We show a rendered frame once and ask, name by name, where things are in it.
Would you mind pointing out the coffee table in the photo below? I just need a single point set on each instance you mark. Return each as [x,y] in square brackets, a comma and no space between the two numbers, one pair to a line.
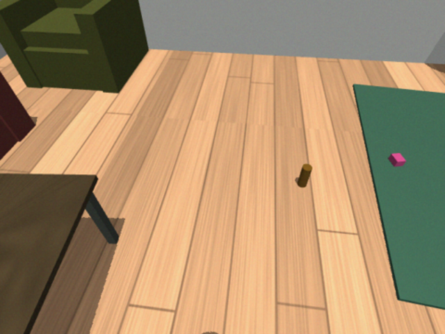
[39,214]

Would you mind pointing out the armchair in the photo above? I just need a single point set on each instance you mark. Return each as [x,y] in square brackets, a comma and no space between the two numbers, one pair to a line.
[74,44]

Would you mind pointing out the sofa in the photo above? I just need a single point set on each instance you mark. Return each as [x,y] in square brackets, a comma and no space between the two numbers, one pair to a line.
[15,122]

